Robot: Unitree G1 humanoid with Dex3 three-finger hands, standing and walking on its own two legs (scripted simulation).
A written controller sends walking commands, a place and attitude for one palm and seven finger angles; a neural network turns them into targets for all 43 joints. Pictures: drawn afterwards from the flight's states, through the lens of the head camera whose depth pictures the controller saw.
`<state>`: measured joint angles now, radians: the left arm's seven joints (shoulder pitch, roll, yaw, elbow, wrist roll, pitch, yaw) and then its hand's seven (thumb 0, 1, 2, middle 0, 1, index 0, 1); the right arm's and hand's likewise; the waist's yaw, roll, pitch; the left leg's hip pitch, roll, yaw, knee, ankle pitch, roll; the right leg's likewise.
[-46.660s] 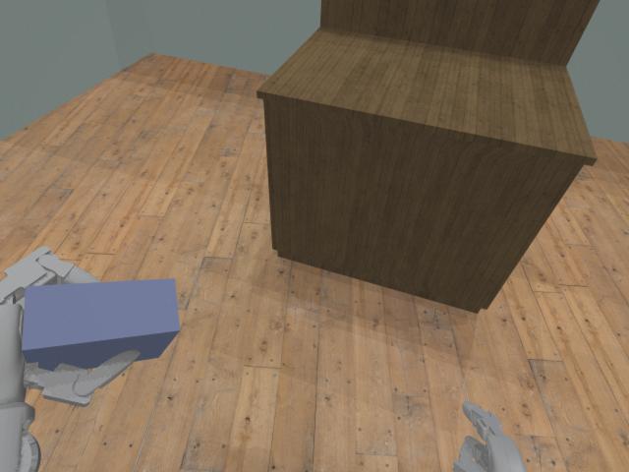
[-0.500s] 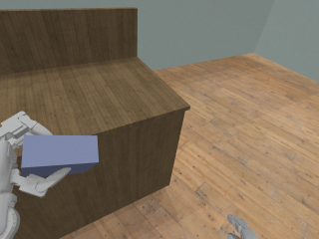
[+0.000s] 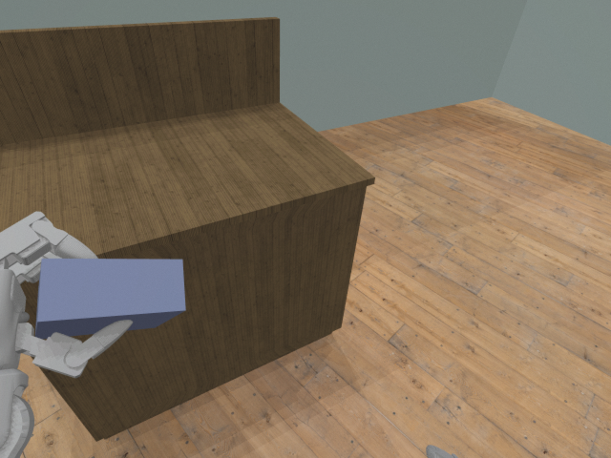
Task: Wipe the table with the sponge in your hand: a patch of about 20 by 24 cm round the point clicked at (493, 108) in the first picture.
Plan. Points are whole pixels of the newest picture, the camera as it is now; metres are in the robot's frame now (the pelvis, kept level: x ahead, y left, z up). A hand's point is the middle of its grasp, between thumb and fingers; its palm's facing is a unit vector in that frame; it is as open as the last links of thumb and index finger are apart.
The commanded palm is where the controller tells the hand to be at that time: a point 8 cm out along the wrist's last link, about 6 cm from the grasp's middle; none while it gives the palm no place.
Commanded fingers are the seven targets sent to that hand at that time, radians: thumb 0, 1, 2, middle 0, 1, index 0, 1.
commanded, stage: stop stepping back and stand still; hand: left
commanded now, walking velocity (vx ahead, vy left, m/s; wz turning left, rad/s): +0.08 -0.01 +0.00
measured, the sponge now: (128, 298) +0.23 +0.20 +0.18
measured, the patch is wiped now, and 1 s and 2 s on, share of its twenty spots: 1.00 1.00 1.00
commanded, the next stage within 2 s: stand and wait in 0.84 s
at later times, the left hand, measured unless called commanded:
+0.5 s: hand (83, 287) +0.23 +0.24 +0.19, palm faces +0.48 -0.81 -0.33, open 9.4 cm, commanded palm +0.17 +0.29 +0.20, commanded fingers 0.00 0.10 1.30 -1.20 -1.60 -1.20 -1.60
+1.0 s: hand (97, 273) +0.25 +0.24 +0.19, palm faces +0.35 -0.84 -0.41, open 9.4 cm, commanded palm +0.20 +0.30 +0.20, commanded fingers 0.00 0.10 1.30 -1.20 -1.60 -1.20 -1.60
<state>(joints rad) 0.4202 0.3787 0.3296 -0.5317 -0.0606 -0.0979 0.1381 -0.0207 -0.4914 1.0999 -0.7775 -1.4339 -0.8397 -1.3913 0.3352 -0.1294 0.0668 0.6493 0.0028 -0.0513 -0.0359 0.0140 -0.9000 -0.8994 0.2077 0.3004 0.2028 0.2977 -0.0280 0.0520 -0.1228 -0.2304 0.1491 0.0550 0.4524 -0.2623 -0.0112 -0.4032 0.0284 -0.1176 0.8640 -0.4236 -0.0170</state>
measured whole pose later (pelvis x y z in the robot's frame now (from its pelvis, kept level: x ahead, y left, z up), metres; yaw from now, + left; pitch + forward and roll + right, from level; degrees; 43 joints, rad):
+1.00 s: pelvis +0.04 +0.02 -0.02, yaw -1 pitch +1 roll -1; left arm 0.49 0.40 0.37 -0.62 -0.05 -0.18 0.14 -0.02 -0.49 1.10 -0.78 -1.43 -0.84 -1.39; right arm 0.16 -0.20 0.00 0.59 0.02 -0.05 -0.05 0.01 -0.90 -0.90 0.20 0.30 0.20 0.30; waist -0.01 0.00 -0.02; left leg -0.29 0.04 0.04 0.54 -0.26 0.00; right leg -0.18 0.02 -0.01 0.48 -0.32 0.00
